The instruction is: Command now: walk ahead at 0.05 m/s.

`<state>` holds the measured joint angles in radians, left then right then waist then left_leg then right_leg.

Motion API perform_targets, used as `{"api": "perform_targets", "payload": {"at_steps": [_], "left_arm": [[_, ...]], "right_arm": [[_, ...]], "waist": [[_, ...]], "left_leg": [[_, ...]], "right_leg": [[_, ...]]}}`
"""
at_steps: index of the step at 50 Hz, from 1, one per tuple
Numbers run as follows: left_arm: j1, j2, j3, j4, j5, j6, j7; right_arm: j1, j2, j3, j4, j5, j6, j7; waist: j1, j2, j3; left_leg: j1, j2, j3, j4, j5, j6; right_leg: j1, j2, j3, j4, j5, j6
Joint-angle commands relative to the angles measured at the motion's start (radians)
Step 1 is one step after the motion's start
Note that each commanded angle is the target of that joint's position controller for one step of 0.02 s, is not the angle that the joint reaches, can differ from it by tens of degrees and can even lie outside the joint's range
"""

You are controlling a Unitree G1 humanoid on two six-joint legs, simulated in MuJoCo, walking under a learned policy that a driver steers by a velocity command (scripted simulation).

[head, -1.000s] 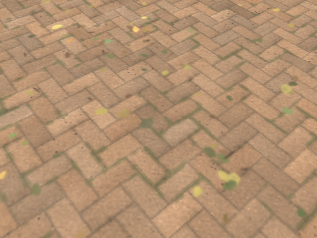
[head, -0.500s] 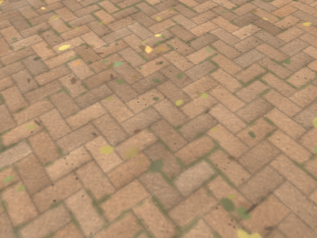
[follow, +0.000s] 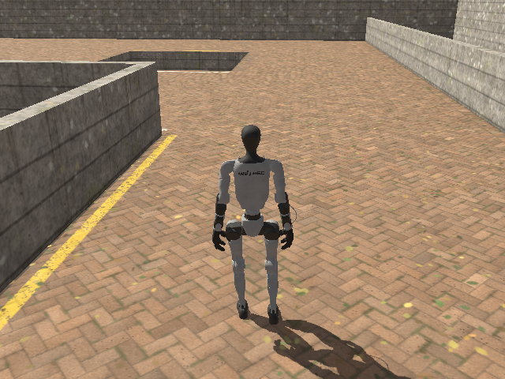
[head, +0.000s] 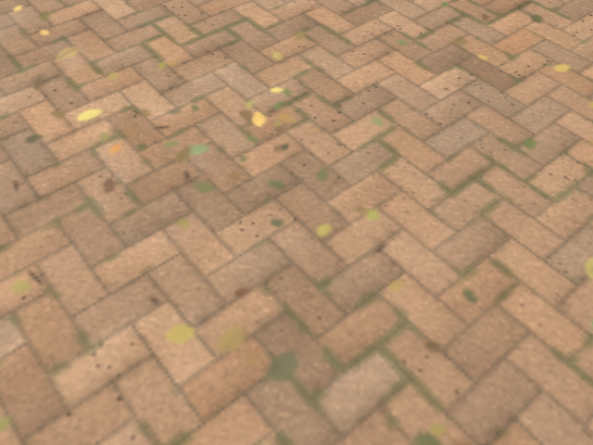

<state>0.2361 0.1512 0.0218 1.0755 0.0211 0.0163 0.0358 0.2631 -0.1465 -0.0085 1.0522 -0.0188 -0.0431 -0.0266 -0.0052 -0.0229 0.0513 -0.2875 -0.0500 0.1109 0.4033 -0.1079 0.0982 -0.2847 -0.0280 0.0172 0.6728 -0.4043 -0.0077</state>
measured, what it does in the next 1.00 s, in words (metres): walks ahead: right foot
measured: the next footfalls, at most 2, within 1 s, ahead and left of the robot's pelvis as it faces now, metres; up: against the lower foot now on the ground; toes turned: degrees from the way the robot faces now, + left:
right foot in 0.06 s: +0.04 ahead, -0.13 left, +0.00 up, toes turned +0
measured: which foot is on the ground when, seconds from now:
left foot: down 0.00-1.00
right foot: up 0.00-0.04, down 0.06-0.82, up 0.84-1.00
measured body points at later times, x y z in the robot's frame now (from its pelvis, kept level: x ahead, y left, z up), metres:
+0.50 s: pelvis +0.03 -0.03 +0.01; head +0.03 -0.03 +0.46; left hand +0.01 +0.18 -0.16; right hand +0.02 -0.24 -0.16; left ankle +0.07 +0.06 -0.74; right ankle +0.00 -0.13 -0.74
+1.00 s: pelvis +0.18 +0.02 +0.01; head +0.19 +0.03 +0.46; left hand +0.22 +0.26 -0.15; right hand +0.12 -0.21 -0.14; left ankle +0.13 +0.08 -0.74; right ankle +0.16 -0.11 -0.66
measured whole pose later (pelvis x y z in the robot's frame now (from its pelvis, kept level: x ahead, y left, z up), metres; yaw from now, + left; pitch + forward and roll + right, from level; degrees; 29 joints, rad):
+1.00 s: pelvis +0.18 +0.02 +0.01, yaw +0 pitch +0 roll +0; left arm 0.26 0.20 0.06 1.03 0.03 -0.06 -0.03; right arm 0.44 -0.16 -0.04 1.08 -0.02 -0.09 -0.01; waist -0.01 -0.03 0.01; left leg -0.08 -0.05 0.09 0.32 -0.25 0.08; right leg -0.48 -0.05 -0.04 1.05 -0.25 -0.08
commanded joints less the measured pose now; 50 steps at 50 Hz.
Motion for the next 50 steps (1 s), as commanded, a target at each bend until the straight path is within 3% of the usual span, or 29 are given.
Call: {"api": "perform_targets", "payload": {"at_steps": [1, 3, 4, 5, 6, 8, 12, 25, 28, 30, 32, 33, 35, 37, 38, 40, 41, 42, 43, 44, 45, 47, 50], "left_arm": [[0.175, 0.030, -0.001, 0.040, 0.003, 0.012, 0.001], [0.172, 0.047, -0.006, 0.036, 0.014, -0.002, 0.000], [0.155, 0.073, -0.005, 0.030, 0.009, -0.011, 0.001], [0.142, 0.065, -0.007, 0.037, -0.005, -0.019, 0.001], [0.129, 0.049, -0.013, 0.037, -0.009, -0.030, 0.002], [0.110, 0.051, -0.013, 0.032, -0.015, -0.043, 0.005], [0.145, 0.044, -0.015, 0.039, -0.013, -0.046, 0.007], [0.186, 0.033, -0.021, 0.054, -0.013, -0.046, 0.008], [0.214, 0.063, -0.006, 0.056, -0.008, -0.039, 0.006], [0.239, 0.086, 0.007, 0.044, -0.007, -0.031, 0.002], [0.293, 0.123, 0.025, 0.055, -0.009, -0.034, 0.002], [0.292, 0.130, 0.032, 0.055, -0.006, -0.038, 0.002], [0.281, 0.135, 0.039, 0.049, 0.004, -0.053, -0.002], [0.252, 0.130, 0.042, 0.041, 0.001, -0.067, -0.006], [0.227, 0.134, 0.044, 0.034, -0.004, -0.072, -0.007], [0.168, 0.131, 0.045, 0.016, -0.010, -0.079, -0.011], [0.141, 0.098, 0.034, -0.003, -0.006, -0.091, -0.018], [0.141, 0.021, 0.015, -0.053, -0.012, -0.101, -0.029], [0.092, 0.103, 0.035, -0.072, 0.018, -0.097, -0.036], [0.048, 0.092, 0.036, -0.084, 0.022, -0.096, -0.047], [0.047, 0.069, 0.030, -0.081, 0.012, -0.102, -0.056], [0.068, 0.063, 0.034, -0.072, 0.014, -0.097, -0.066], [0.037, 0.067, 0.040, -0.084, 0.014, -0.074, -0.070]], "right_arm": [[-0.020, -0.128, -0.024, -0.040, 0.013, 0.014, -0.001], [0.010, -0.119, -0.026, -0.028, 0.016, 0.027, -0.002], [0.037, -0.106, -0.029, -0.026, 0.022, 0.034, -0.001], [0.043, -0.091, -0.026, -0.022, 0.021, 0.038, 0.001], [0.059, -0.078, -0.023, -0.013, 0.015, 0.037, 0.003], [0.092, -0.076, -0.022, 0.006, 0.008, 0.033, 0.005], [0.086, -0.072, -0.017, 0.024, 0.009, 0.025, 0.003], [0.111, -0.053, -0.005, 0.072, 0.011, 0.024, -0.007], [0.115, -0.067, -0.014, 0.070, 0.008, 0.032, -0.004], [0.085, -0.063, -0.018, 0.046, 0.001, 0.035, 0.005], [0.023, -0.022, -0.011, 0.005, -0.013, 0.023, 0.019], [-0.004, -0.028, -0.014, -0.017, -0.021, 0.013, 0.024], [-0.025, -0.060, -0.026, -0.051, -0.016, -0.008, 0.035], [-0.024, -0.065, -0.034, -0.068, -0.004, -0.026, 0.043], [0.004, -0.056, -0.036, -0.065, 0.002, -0.032, 0.046], [0.193, -0.051, -0.049, 0.000, 0.009, -0.038, 0.042], [0.326, -0.105, -0.070, 0.034, 0.000, -0.044, 0.030], [0.464, -0.230, -0.100, 0.056, -0.003, -0.041, 0.021], [0.443, -0.187, -0.089, 0.069, -0.002, -0.025, 0.019], [0.312, -0.156, -0.076, 0.025, -0.008, -0.024, 0.020], [0.229, -0.143, -0.070, -0.004, -0.008, -0.030, 0.023], [0.183, -0.105, -0.052, -0.015, 0.000, -0.046, 0.020], [0.254, -0.095, -0.039, 0.018, 0.005, -0.062, 0.013]], "waist": [[0.050, 0.117, -0.042], [0.040, 0.071, 0.019], [0.008, 0.022, 0.057], [-0.003, -0.047, 0.081], [-0.017, -0.071, 0.063], [-0.035, -0.062, 0.031], [-0.019, 0.002, 0.027], [-0.006, 0.018, 0.029], [0.001, -0.009, 0.033], [0.023, -0.046, 0.115], [0.052, -0.129, 0.175], [0.057, -0.131, 0.188], [0.046, -0.107, 0.169], [0.025, -0.087, 0.147], [0.002, -0.082, 0.133], [-0.087, -0.034, 0.083], [-0.146, 0.089, 0.036], [-0.169, 0.373, -0.033], [-0.136, 0.261, 0.015], [-0.076, 0.119, 0.085], [-0.043, 0.061, 0.093], [0.002, 0.050, 0.075], [0.009, 0.079, 0.054]], "left_leg": [[-0.107, 0.231, -0.251, -0.227, -0.351, 0.042], [-0.153, 0.209, -0.254, -0.234, -0.447, -0.025], [-0.121, 0.165, -0.223, -0.222, -0.389, -0.049], [-0.020, 0.135, -0.184, -0.176, -0.276, -0.053], [0.074, 0.131, -0.172, -0.126, -0.183, -0.050], [0.153, 0.132, -0.165, -0.090, -0.102, -0.046], [0.120, 0.140, -0.171, -0.098, -0.088, -0.045], [0.121, 0.145, -0.166, -0.081, -0.012, -0.051], [0.080, 0.088, -0.126, -0.020, -0.294, -0.034], [-0.061, 0.053, -0.101, 0.060, -0.446, -0.022], [-0.200, 0.026, -0.023, 0.228, -0.330, -0.032], [-0.240, 0.059, -0.034, 0.290, -0.284, -0.027], [-0.294, 0.092, -0.064, 0.338, -0.308, -0.018], [-0.238, 0.091, -0.056, 0.266, -0.295, -0.017], [-0.144, 0.074, -0.032, 0.199, -0.250, -0.017], [0.213, 0.009, 0.003, 0.060, -0.173, -0.018], [0.402, 0.114, -0.155, -0.034, -0.252, 0.001], [0.540, 0.376, -0.602, -0.225, -0.490, 0.100], [0.445, 0.440, -0.752, -0.274, -0.550, 0.148], [0.350, 0.416, -0.651, -0.262, -0.544, 0.136], [0.285, 0.376, -0.557, -0.274, -0.440, 0.117], [0.244, 0.306, -0.399, -0.293, -0.231, 0.081], [0.294, 0.265, -0.266, -0.270, 0.092, 0.073]], "right_leg": [[0.182, 0.016, -0.049, -0.140, 0.130, -0.012], [0.195, -0.039, 0.018, -0.277, 0.158, -0.029], [0.107, -0.067, 0.069, -0.315, 0.084, -0.040], [-0.010, -0.071, 0.086, -0.353, 0.024, -0.042], [-0.055, -0.078, 0.097, -0.391, 0.015, -0.036], [-0.063, -0.078, 0.097, -0.417, 0.048, -0.027], [0.007, -0.070, 0.079, -0.394, 0.129, -0.037], [0.064, -0.068, 0.067, -0.381, 0.216, -0.046], [0.047, -0.041, 0.075, -0.385, -0.100, -0.080], [0.025, -0.085, 0.164, -0.436, -0.338, -0.130], [0.089, -0.218, 0.333, -0.545, -0.426, -0.198], [0.103, -0.265, 0.378, -0.565, -0.382, -0.225], [0.165, -0.286, 0.376, -0.554, -0.252, -0.242], [0.181, -0.250, 0.298, -0.519, -0.125, -0.220], [0.142, -0.223, 0.247, -0.490, -0.072, -0.203], [-0.049, -0.137, 0.130, -0.346, 0.043, -0.159], [-0.174, -0.060, 0.025, -0.120, 0.121, -0.121], [-0.382, 0.077, -0.127, 0.227, -0.045, -0.065], [-0.450, 0.052, -0.048, 0.422, -0.126, -0.083], [-0.478, -0.013, -0.008, 0.488, -0.031, -0.099], [-0.448, -0.039, 0.005, 0.478, 0.066, -0.101], [-0.385, -0.065, -0.005, 0.416, 0.156, -0.083], [-0.412, -0.051, -0.053, 0.375, 0.210, -0.057]]}}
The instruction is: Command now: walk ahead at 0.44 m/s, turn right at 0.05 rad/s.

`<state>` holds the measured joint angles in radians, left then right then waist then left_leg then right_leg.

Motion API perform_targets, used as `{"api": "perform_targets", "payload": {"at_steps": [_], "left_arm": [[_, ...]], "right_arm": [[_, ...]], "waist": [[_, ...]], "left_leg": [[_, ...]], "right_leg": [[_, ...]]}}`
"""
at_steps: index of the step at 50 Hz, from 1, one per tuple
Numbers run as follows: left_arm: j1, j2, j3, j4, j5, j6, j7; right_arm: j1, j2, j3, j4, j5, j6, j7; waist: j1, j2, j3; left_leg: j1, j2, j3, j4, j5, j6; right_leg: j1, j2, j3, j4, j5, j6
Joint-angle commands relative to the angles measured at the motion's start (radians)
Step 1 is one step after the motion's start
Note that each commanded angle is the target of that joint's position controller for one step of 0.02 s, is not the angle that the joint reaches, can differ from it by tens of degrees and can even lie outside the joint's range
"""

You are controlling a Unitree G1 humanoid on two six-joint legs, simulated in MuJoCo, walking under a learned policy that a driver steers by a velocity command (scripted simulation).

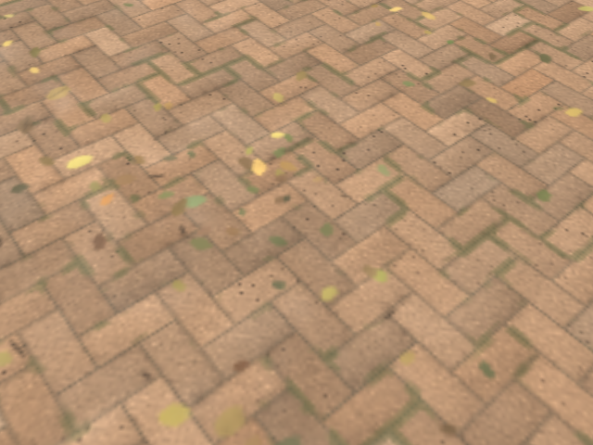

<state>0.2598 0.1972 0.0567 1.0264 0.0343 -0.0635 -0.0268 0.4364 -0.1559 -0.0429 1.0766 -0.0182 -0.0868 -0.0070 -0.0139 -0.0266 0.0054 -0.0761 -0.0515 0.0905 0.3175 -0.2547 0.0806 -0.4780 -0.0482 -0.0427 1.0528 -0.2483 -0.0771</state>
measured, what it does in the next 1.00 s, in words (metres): walks ahead, turning right: right foot, then left foot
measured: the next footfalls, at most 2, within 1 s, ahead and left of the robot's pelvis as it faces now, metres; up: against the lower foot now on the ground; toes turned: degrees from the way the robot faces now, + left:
right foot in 0.30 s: +0.33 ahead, -0.09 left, +0.00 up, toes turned -11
left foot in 0.86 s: +0.69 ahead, -0.02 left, +0.00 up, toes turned -18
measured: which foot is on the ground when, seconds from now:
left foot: down 0.00-0.30, up 0.32-0.84, down 0.86-1.00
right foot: up 0.00-0.28, down 0.30-0.88, up 0.90-1.00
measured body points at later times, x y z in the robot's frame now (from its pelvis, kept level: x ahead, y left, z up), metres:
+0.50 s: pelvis +0.28 -0.05 -0.01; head +0.30 -0.06 +0.44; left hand +0.35 +0.21 -0.15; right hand +0.34 -0.31 -0.14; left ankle +0.31 +0.10 -0.66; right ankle +0.29 -0.08 -0.75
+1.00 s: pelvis +0.58 -0.07 -0.01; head +0.61 -0.07 +0.44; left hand +0.68 +0.18 -0.15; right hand +0.59 -0.35 -0.13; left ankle +0.65 -0.01 -0.75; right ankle +0.44 -0.13 -0.65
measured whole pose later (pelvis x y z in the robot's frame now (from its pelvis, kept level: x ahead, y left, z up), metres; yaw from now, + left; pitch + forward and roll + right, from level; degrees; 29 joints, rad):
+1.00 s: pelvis +0.58 -0.07 -0.01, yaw -21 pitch +0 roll +1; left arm 0.35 0.25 0.05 0.93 0.03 -0.07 -0.01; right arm 0.20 -0.23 -0.05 0.86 -0.03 -0.07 0.01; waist 0.03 -0.03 0.05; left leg -0.29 -0.05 0.08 0.45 -0.17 0.07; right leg -0.36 0.04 0.04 1.15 -0.33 -0.09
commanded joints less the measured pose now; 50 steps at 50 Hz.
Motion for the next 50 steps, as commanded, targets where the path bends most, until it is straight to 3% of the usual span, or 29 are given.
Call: {"api": "perform_targets", "payload": {"at_steps": [1, 6, 9, 12, 13, 14, 15, 16, 17, 18, 19, 20, 22, 24, 26, 28, 32, 36, 38, 39, 41, 42, 43, 44, 45, 46, 47, 48, 50], "left_arm": [[-0.019, 0.016, 0.003, -0.047, -0.002, 0.012, -0.008], [-0.248, -0.010, -0.018, -0.141, -0.016, 0.016, -0.015], [-0.295, 0.005, -0.019, -0.169, -0.016, 0.015, -0.015], [-0.170, 0.050, 0.002, -0.143, -0.011, 0.007, -0.004], [-0.058, 0.071, 0.015, -0.111, -0.010, 0.003, 0.000], [0.071, 0.094, 0.031, -0.069, -0.003, -0.001, 0.004], [0.186, 0.158, 0.057, -0.047, 0.013, 0.001, 0.012], [0.177, 0.247, 0.083, -0.068, 0.005, 0.016, 0.014], [0.135, 0.248, 0.079, -0.075, -0.018, 0.028, 0.010], [0.061, 0.200, 0.066, -0.085, -0.022, 0.027, 0.017], [0.025, 0.144, 0.052, -0.083, -0.023, 0.022, 0.018], [0.002, 0.113, 0.042, -0.084, -0.021, 0.012, 0.022], [0.004, 0.106, 0.033, -0.085, -0.027, -0.007, 0.030], [0.043, 0.138, 0.037, -0.081, -0.033, -0.021, 0.030], [0.080, 0.160, 0.041, -0.086, -0.035, -0.020, 0.030], [0.130, 0.158, 0.040, -0.089, -0.036, -0.016, 0.026], [0.224, 0.145, 0.033, -0.080, -0.036, -0.015, 0.028], [0.281, 0.142, 0.024, -0.071, -0.022, -0.016, 0.041], [0.284, 0.156, 0.023, -0.072, -0.014, -0.018, 0.048], [0.265, 0.167, 0.024, -0.075, -0.013, -0.020, 0.051], [0.221, 0.194, 0.028, -0.082, -0.011, -0.028, 0.051], [0.202, 0.200, 0.028, -0.082, -0.011, -0.030, 0.045], [0.192, 0.177, 0.020, -0.099, -0.019, -0.035, 0.039], [0.308, 0.077, 0.001, -0.117, -0.063, -0.036, 0.033], [0.323, 0.147, 0.015, -0.103, -0.046, -0.032, 0.036], [0.232, 0.162, 0.020, -0.117, -0.021, -0.024, 0.036], [0.153, 0.143, 0.013, -0.136, -0.012, -0.026, 0.028], [0.123, 0.125, 0.012, -0.145, -0.010, -0.021, 0.021], [0.141, 0.102, 0.007, -0.143, 0.007, 0.001, 0.007]], "right_arm": [[0.099, -0.091, -0.003, 0.001, 0.003, -0.021, -0.008], [0.113, -0.082, 0.010, 0.007, -0.003, -0.029, -0.013], [0.124, -0.101, 0.009, 0.017, -0.001, -0.036, -0.021], [0.088, -0.146, -0.003, 0.011, -0.001, -0.034, -0.035], [0.071, -0.164, -0.009, 0.003, -0.005, -0.027, -0.039], [0.053, -0.177, -0.014, -0.007, -0.002, -0.019, -0.036], [0.037, -0.173, -0.014, -0.035, 0.002, -0.018, -0.027], [0.089, -0.075, -0.007, -0.084, 0.018, -0.024, -0.007], [0.012, -0.140, -0.016, -0.127, 0.016, -0.032, 0.003], [-0.099, -0.153, -0.016, -0.166, 0.012, -0.044, 0.007], [-0.120, -0.152, -0.017, -0.175, 0.011, -0.052, 0.007], [-0.141, -0.142, -0.019, -0.185, -0.001, -0.042, 0.004], [-0.104, -0.110, -0.015, -0.186, -0.027, -0.001, 0.006], [-0.129, -0.103, -0.014, -0.208, -0.033, 0.026, 0.011], [-0.227, -0.114, -0.014, -0.251, -0.033, 0.038, 0.015], [-0.334, -0.128, -0.016, -0.294, -0.027, 0.043, 0.018], [-0.443, -0.122, -0.008, -0.333, -0.023, 0.044, 0.031], [-0.560, -0.119, 0.005, -0.380, -0.015, 0.035, 0.040], [-0.582, -0.128, 0.007, -0.401, -0.010, 0.025, 0.042], [-0.555, -0.138, 0.005, -0.400, -0.008, 0.021, 0.041], [-0.400, -0.176, -0.012, -0.357, -0.004, 0.012, 0.026], [-0.250, -0.199, -0.024, -0.311, -0.003, 0.004, 0.014], [-0.088, -0.240, -0.038, -0.278, -0.022, -0.004, -0.001], [0.028, -0.352, -0.067, -0.269, -0.051, -0.002, -0.005], [-0.001, -0.309, -0.066, -0.247, -0.022, 0.015, 0.011], [-0.115, -0.240, -0.049, -0.265, -0.003, 0.019, 0.017], [-0.185, -0.177, -0.033, -0.274, -0.001, 0.015, 0.022], [-0.200, -0.153, -0.025, -0.265, -0.006, 0.009, 0.021], [-0.176, -0.139, -0.016, -0.231, -0.001, -0.004, 0.018]], "waist": [[0.016, 0.087, 0.100], [-0.015, 0.109, 0.149], [-0.012, 0.110, 0.150], [0.058, 0.128, 0.055], [0.104, 0.140, -0.007], [0.162, 0.133, -0.070], [0.215, 0.078, -0.136], [0.130, -0.198, -0.235], [0.126, -0.073, -0.258], [0.106, -0.007, -0.114], [0.064, 0.082, -0.024], [0.025, 0.114, 0.009], [-0.020, 0.089, 0.010], [-0.026, 0.058, 0.017], [-0.003, 0.027, 0.042], [0.036, 0.004, 0.057], [0.091, -0.024, 0.039], [0.132, -0.040, 0.058], [0.127, -0.052, 0.063], [0.104, -0.059, 0.060], [0.027, -0.074, -0.002], [-0.045, -0.050, -0.077], [-0.114, -0.014, -0.180], [-0.091, 0.206, -0.346], [-0.066, 0.215, -0.341], [-0.025, 0.112, -0.141], [-0.016, 0.040, -0.045], [0.004, 0.046, 0.007], [0.041, 0.091, 0.020]], "left_leg": [[0.096, 0.264, -0.205, -0.179, 0.316, 0.089], [0.037, 0.230, -0.040, -0.202, 0.488, 0.060], [0.075, 0.257, 0.015, -0.179, 0.645, 0.047], [0.166, 0.275, 0.072, 0.050, 1.067, 0.026], [0.171, 0.283, 0.082, 0.210, 1.122, 0.026], [0.116, 0.273, 0.094, 0.412, 1.036, 0.021], [-0.067, 0.241, 0.103, 0.703, 0.751, 0.012], [-0.458, 0.003, 0.077, 1.151, -0.187, -0.042], [-0.618, 0.006, -0.125, 1.243, -0.190, -0.026], [-0.684, 0.076, -0.148, 1.184, -0.101, -0.017], [-0.639, 0.118, -0.142, 1.075, -0.044, -0.018], [-0.571, 0.146, -0.150, 0.990, -0.033, -0.031], [-0.472, 0.158, -0.146, 0.899, -0.051, -0.061], [-0.477, 0.163, -0.121, 0.812, -0.039, -0.087], [-0.530, 0.168, -0.101, 0.714, 0.043, -0.113], [-0.588, 0.164, -0.091, 0.609, 0.137, -0.128], [-0.627, 0.140, -0.075, 0.457, 0.269, -0.115], [-0.637, 0.106, -0.047, 0.333, 0.263, -0.087], [-0.603, 0.087, -0.043, 0.273, 0.230, -0.061], [-0.547, 0.077, -0.045, 0.237, 0.203, -0.043], [-0.321, 0.019, -0.029, 0.190, 0.126, -0.003], [-0.146, 0.008, -0.024, 0.133, 0.156, 0.022], [0.108, 0.127, -0.138, 0.138, 0.130, 0.063], [0.418, 0.426, -0.577, 0.129, 0.075, 0.195], [0.388, 0.483, -0.836, -0.011, 0.034, 0.243], [0.213, 0.439, -0.698, -0.039, -0.071, 0.219], [0.078, 0.390, -0.565, -0.075, -0.037, 0.192], [-0.003, 0.339, -0.466, -0.105, 0.037, 0.161], [-0.087, 0.278, -0.348, -0.141, 0.162, 0.129]], "right_leg": [[-0.243, -0.027, -0.005, -0.021, 0.071, 0.018], [-0.183, 0.018, -0.058, -0.300, 0.202, 0.009], [-0.090, 0.047, -0.101, -0.419, 0.224, -0.032], [0.064, 0.125, -0.141, -0.435, 0.141, -0.097], [0.163, 0.150, -0.140, -0.447, 0.102, -0.121], [0.319, 0.160, -0.120, -0.517, 0.113, -0.149], [0.513, 0.030, 0.066, -0.564, -0.011, -0.199], [0.774, -0.273, 0.652, -0.669, -0.007, -0.363], [0.779, -0.293, 0.809, -0.791, -0.092, -0.407], [0.660, -0.276, 0.670, -0.815, -0.095, -0.360], [0.507, -0.242, 0.568, -0.843, 0.018, -0.310], [0.401, -0.188, 0.488, -0.847, 0.132, -0.270], [0.291, -0.124, 0.377, -0.849, 0.278, -0.244], [0.257, -0.089, 0.327, -0.857, 0.334, -0.238], [0.252, -0.067, 0.316, -0.878, 0.315, -0.218], [0.291, -0.055, 0.325, -0.882, 0.326, -0.182], [0.433, -0.048, 0.297, -0.854, 0.447, -0.117], [0.553, -0.069, 0.294, -0.824, 0.550, -0.116], [0.599, -0.095, 0.301, -0.797, 0.615, -0.122], [0.600, -0.106, 0.296, -0.776, 0.669, -0.113], [0.578, -0.099, 0.270, -0.648, 0.920, -0.082], [0.553, -0.068, 0.236, -0.486, 0.950, -0.067], [0.396, -0.034, 0.217, -0.268, 0.732, -0.057], [0.087, 0.117, 0.126, 0.117, 0.192, -0.006], [-0.063, 0.166, 0.139, 0.259, -0.250, -0.011], [-0.126, 0.095, 0.156, 0.283, -0.167, -0.016], [-0.124, 0.057, 0.153, 0.224, -0.099, -0.015], [-0.105, 0.027, 0.140, 0.169, -0.073, -0.015], [-0.042, 0.000, 0.117, 0.100, -0.051, 0.002]]}}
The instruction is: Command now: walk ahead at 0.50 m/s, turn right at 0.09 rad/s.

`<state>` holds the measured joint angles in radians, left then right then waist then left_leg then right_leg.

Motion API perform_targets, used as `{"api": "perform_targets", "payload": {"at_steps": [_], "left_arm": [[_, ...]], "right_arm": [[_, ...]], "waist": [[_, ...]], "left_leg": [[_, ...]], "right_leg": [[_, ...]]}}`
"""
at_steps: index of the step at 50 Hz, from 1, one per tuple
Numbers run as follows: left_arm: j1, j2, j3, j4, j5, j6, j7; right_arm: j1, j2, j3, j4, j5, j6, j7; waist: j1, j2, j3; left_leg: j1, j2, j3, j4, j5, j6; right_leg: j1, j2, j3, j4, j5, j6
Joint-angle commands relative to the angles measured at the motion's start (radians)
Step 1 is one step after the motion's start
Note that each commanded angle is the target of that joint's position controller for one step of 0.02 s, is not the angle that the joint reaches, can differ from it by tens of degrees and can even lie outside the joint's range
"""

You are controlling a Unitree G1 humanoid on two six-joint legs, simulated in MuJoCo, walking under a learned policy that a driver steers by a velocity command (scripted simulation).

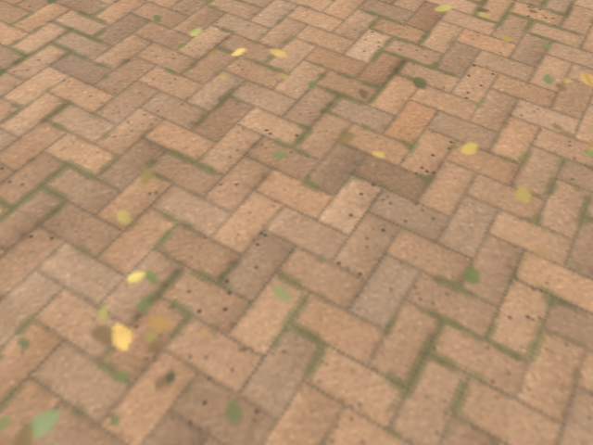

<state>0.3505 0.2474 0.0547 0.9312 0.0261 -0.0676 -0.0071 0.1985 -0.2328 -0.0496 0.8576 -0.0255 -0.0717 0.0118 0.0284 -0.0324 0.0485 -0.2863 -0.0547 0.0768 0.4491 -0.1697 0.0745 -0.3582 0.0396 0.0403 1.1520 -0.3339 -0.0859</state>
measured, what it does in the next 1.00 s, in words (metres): walks ahead, turning left: right foot, then left foot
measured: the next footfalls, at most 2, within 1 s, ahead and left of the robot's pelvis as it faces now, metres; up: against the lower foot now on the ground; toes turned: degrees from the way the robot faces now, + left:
right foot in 0.38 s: +0.37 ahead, -0.12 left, +0.00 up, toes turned +0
left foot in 0.90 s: +0.59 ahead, +0.13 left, +0.00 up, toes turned +22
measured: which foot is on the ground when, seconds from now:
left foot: down 0.00-0.40, up 0.42-0.88, down 0.90-1.00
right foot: up 0.00-0.36, down 0.38-0.90, up 0.92-1.00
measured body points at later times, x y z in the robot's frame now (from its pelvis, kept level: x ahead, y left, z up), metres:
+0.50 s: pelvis +0.27 -0.04 +0.00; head +0.30 -0.05 +0.45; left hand +0.41 +0.21 -0.11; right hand +0.28 -0.30 -0.15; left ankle +0.14 +0.07 -0.65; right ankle +0.33 -0.11 -0.74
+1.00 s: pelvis +0.49 +0.03 -0.01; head +0.53 +0.05 +0.44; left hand +0.42 +0.26 -0.16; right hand +0.70 -0.15 -0.13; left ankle +0.55 +0.11 -0.74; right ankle +0.39 -0.12 -0.65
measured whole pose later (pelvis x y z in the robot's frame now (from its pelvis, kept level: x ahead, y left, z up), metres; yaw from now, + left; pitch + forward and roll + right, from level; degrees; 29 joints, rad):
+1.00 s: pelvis +0.49 +0.03 -0.01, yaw +18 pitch +0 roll -1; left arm 0.32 0.20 0.03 0.95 -0.01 -0.04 0.02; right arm 0.11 -0.20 -0.03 0.85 -0.02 -0.05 0.01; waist 0.04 0.00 0.09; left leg -0.40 -0.04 0.09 0.54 -0.15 0.10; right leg -0.28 -0.03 -0.07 1.12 -0.52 -0.01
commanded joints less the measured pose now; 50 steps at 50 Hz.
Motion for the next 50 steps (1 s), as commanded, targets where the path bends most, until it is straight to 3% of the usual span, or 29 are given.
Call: {"api": "perform_targets", "payload": {"at_steps": [1, 4, 6, 10, 13, 16, 17, 18, 19, 20, 21, 22, 23, 24, 25, 26, 30, 36, 38, 41, 43, 44, 45, 46, 47, 48, 49, 50], "left_arm": [[0.053, 0.042, 0.007, -0.048, 0.017, 0.011, -0.018], [-0.048, 0.035, 0.001, -0.085, 0.017, 0.019, -0.029], [-0.151, 0.032, -0.005, -0.121, 0.014, 0.020, -0.032], [-0.309, 0.006, -0.024, -0.170, 0.004, 0.016, -0.036], [-0.390, 0.020, -0.024, -0.200, 0.001, 0.012, -0.031], [-0.376, 0.043, -0.017, -0.208, 0.001, -0.001, -0.023], [-0.317, 0.057, -0.010, -0.191, 0.002, -0.008, -0.017], [-0.193, 0.076, 0.000, -0.151, 0.007, -0.018, -0.008], [-0.036, 0.124, 0.017, -0.109, 0.026, -0.032, 0.006], [0.101, 0.224, 0.039, -0.108, 0.054, -0.037, 0.021], [0.085, 0.251, 0.053, -0.098, 0.028, -0.016, 0.014], [-0.010, 0.160, 0.033, -0.122, 0.011, -0.007, 0.008], [-0.084, 0.093, 0.015, -0.129, 0.003, -0.012, 0.006], [-0.117, 0.062, 0.007, -0.127, 0.004, -0.018, 0.005], [-0.117, 0.049, 0.003, -0.115, 0.000, -0.025, 0.010], [-0.113, 0.048, 0.003, -0.106, -0.003, -0.033, 0.013], [-0.056, 0.069, 0.013, -0.079, -0.014, -0.059, 0.015], [0.006, 0.075, 0.013, -0.045, -0.008, -0.055, 0.017], [0.037, 0.082, 0.011, -0.027, -0.010, -0.050, 0.022], [0.077, 0.107, 0.013, 0.005, -0.011, -0.035, 0.030], [0.062, 0.130, 0.019, 0.011, -0.013, -0.021, 0.038], [0.049, 0.134, 0.019, 0.010, -0.019, -0.012, 0.039], [0.057, 0.119, 0.014, -0.002, -0.028, -0.010, 0.036], [0.147, -0.007, -0.014, -0.038, -0.039, -0.008, 0.029], [0.192, 0.038, -0.008, -0.012, -0.063, 0.012, 0.032], [0.109, 0.055, -0.002, -0.016, -0.052, 0.022, 0.030], [0.034, 0.037, -0.008, -0.033, -0.035, 0.021, 0.028], [0.004, 0.038, -0.006, -0.027, -0.016, 0.026, 0.028]], "right_arm": [[0.090, -0.068, -0.011, 0.002, 0.010, -0.028, 0.001], [0.148, -0.094, -0.017, 0.033, 0.017, -0.039, 0.004], [0.182, -0.092, -0.015, 0.048, 0.019, -0.037, 0.005], [0.249, -0.102, -0.014, 0.074, 0.021, -0.037, 0.003], [0.302, -0.110, -0.013, 0.094, 0.016, -0.032, -0.005], [0.289, -0.135, -0.018, 0.097, 0.008, -0.022, -0.016], [0.273, -0.146, -0.021, 0.094, 0.007, -0.020, -0.019], [0.257, -0.149, -0.021, 0.093, 0.011, -0.017, -0.017], [0.250, -0.129, -0.015, 0.081, 0.019, -0.017, -0.015], [0.280, -0.045, 0.005, 0.032, 0.043, -0.019, -0.012], [0.360, -0.052, -0.004, 0.037, 0.054, -0.008, -0.018], [0.296, -0.119, -0.023, 0.049, 0.028, 0.006, -0.023], [0.231, -0.092, -0.020, 0.039, 0.022, 0.007, -0.013], [0.212, -0.067, -0.018, 0.037, 0.020, 0.013, -0.006], [0.204, -0.065, -0.023, 0.033, 0.003, 0.026, 0.002], [0.217, -0.051, -0.022, 0.037, -0.005, 0.041, 0.011], [0.128, -0.038, -0.026, -0.003, -0.007, 0.065, 0.031], [-0.083, -0.023, -0.009, -0.082, -0.006, 0.063, 0.052], [-0.140, -0.006, 0.002, -0.103, -0.012, 0.057, 0.054], [-0.121, -0.014, 0.004, -0.100, -0.022, 0.044, 0.044], [-0.006, -0.046, -0.008, -0.064, -0.030, 0.031, 0.032], [0.101, -0.067, -0.019, -0.026, -0.039, 0.017, 0.026], [0.186, -0.127, -0.034, 0.000, -0.052, 0.002, 0.015], [0.213, -0.219, -0.053, 0.002, -0.052, -0.002, 0.004], [0.276, -0.214, -0.052, 0.005, 0.012, 0.008, -0.004], [0.195, -0.176, -0.041, -0.009, 0.026, 0.020, -0.016], [0.097, -0.115, -0.021, -0.014, 0.027, 0.024, -0.022], [0.047, -0.066, -0.004, -0.011, 0.026, 0.026, -0.026]], "waist": [[0.003, 0.102, -0.029], [-0.002, 0.099, -0.003], [-0.021, 0.097, 0.020], [-0.062, 0.105, 0.026], [-0.086, 0.103, 0.033], [-0.057, 0.108, 0.020], [-0.028, 0.113, -0.008], [0.029, 0.093, -0.073], [0.088, 0.054, -0.178], [0.111, -0.099, -0.338], [0.064, -0.227, -0.410], [0.037, -0.068, -0.255], [0.020, -0.027, -0.125], [-0.004, -0.024, -0.064], [-0.025, -0.048, -0.034], [-0.042, -0.057, -0.025], [-0.053, -0.036, -0.014], [-0.020, -0.036, 0.037], [-0.007, -0.026, 0.061], [-0.012, -0.056, 0.029], [-0.057, -0.085, -0.039], [-0.107, -0.060, -0.097], [-0.143, 0.007, -0.174], [-0.084, 0.225, -0.337], [-0.114, 0.172, -0.520], [-0.099, 0.093, -0.408], [-0.077, 0.101, -0.243], [-0.046, 0.069, -0.139]], "left_leg": [[0.121, 0.273, -0.308, -0.280, 0.146, 0.138], [0.136, 0.257, -0.236, -0.325, 0.206, 0.148], [0.153, 0.231, -0.192, -0.340, 0.251, 0.138], [0.184, 0.207, -0.129, -0.328, 0.352, 0.107], [0.264, 0.239, -0.159, -0.288, 0.409, 0.109], [0.334, 0.270, -0.198, -0.196, 0.535, 0.102], [0.334, 0.264, -0.199, -0.128, 0.625, 0.089], [0.308, 0.232, -0.177, 0.011, 0.672, 0.073], [0.176, 0.183, -0.148, 0.210, 0.529, 0.055], [-0.081, 0.085, -0.084, 0.533, 0.093, 0.024], [-0.279, -0.008, -0.081, 0.744, -0.362, 0.018], [-0.338, 0.066, -0.135, 0.798, -0.294, 0.026], [-0.341, 0.099, -0.137, 0.771, -0.215, 0.023], [-0.308, 0.126, -0.134, 0.728, -0.167, 0.017], [-0.284, 0.143, -0.131, 0.700, -0.148, 0.009], [-0.262, 0.148, -0.123, 0.696, -0.130, 0.000], [-0.356, 0.163, -0.106, 0.675, -0.015, -0.019], [-0.383, 0.149, -0.039, 0.388, 0.180, -0.028], [-0.322, 0.123, 0.009, 0.261, 0.188, -0.015], [-0.227, 0.059, 0.051, 0.173, 0.115, 0.017], [-0.103, 0.004, 0.051, 0.121, 0.055, 0.051], [0.031, -0.013, 0.034, 0.017, 0.135, 0.070], [0.236, 0.079, -0.046, -0.021, 0.453, 0.096], [0.589, 0.412, -0.339, 0.165, 1.173, 0.224], [0.662, 0.515, -0.512, 0.109, 1.268, 0.352], [0.513, 0.458, -0.413, 0.018, 1.061, 0.320], [0.362, 0.407, -0.344, -0.049, 0.887, 0.278], [0.238, 0.356, -0.289, -0.101, 0.799, 0.227]], "right_leg": [[-0.161, -0.090, 0.017, -0.015, 0.045, 0.017], [-0.253, -0.124, -0.023, -0.097, 0.131, 0.041], [-0.299, -0.138, -0.051, -0.203, 0.208, 0.057], [-0.241, -0.114, -0.099, -0.443, 0.334, 0.064], [-0.224, -0.092, -0.101, -0.533, 0.328, 0.054], [-0.160, -0.065, -0.087, -0.602, 0.227, 0.031], [-0.070, -0.041, -0.089, -0.634, 0.187, 0.020], [0.097, -0.017, -0.101, -0.704, 0.203, 0.002], [0.347, -0.095, -0.029, -0.713, 0.216, -0.030], [0.629, -0.392, 0.300, -0.737, 0.128, -0.091], [0.683, -0.520, 0.607, -0.847, 0.091, -0.172], [0.549, -0.465, 0.495, -0.868, 0.004, -0.145], [0.404, -0.414, 0.352, -0.911, 0.029, -0.120], [0.306, -0.367, 0.244, -0.953, 0.087, -0.085], [0.245, -0.334, 0.165, -0.975, 0.144, -0.064], [0.214, -0.314, 0.107, -0.988, 0.186, -0.052], [0.237, -0.304, -0.027, -1.022, 0.329, -0.060], [0.273, -0.272, -0.193, -1.016, 0.452, -0.049], [0.281, -0.275, -0.235, -0.979, 0.634, -0.046], [0.368, -0.285, -0.260, -0.857, 0.944, -0.035], [0.406, -0.281, -0.259, -0.686, 1.078, -0.024], [0.383, -0.259, -0.268, -0.526, 0.993, -0.006], [0.251, -0.216, -0.279, -0.316, 0.728, 0.023], [-0.053, -0.091, -0.266, 0.020, -0.238, 0.055], [-0.117, -0.028, -0.073, 0.180, -0.350, 0.071], [-0.133, -0.065, -0.015, 0.166, -0.250, 0.075], [-0.163, -0.091, -0.017, 0.097, -0.193, 0.075], [-0.135, -0.112, -0.016, 0.019, -0.150, 0.080]]}}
